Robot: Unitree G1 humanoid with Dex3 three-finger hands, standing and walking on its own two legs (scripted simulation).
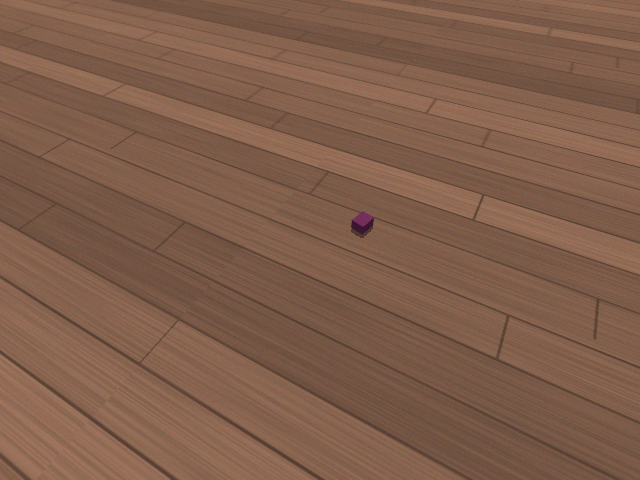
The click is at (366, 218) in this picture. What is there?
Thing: small box
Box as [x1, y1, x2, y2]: [351, 211, 373, 234]
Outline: 363,211 352,219 351,224 352,228 362,234 372,225 373,217
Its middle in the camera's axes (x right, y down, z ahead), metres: +0.20 -0.08 +1.73
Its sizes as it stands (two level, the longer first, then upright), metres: 0.077 0.063 0.049
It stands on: the floor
